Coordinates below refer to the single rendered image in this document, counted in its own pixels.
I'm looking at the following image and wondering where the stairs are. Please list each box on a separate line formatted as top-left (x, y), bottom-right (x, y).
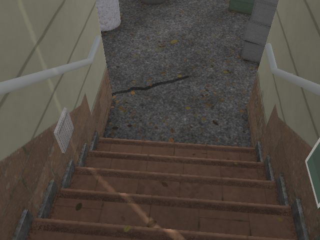
top-left (26, 137), bottom-right (298, 240)

